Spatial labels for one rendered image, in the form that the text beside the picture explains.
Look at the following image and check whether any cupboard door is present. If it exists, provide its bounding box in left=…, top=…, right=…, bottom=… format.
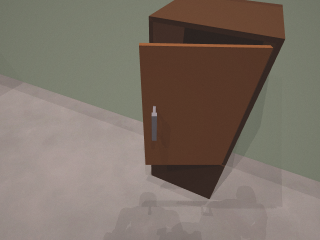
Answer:
left=139, top=43, right=273, bottom=165

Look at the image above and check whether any handle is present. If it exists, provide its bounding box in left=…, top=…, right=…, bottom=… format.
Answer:
left=151, top=106, right=157, bottom=141

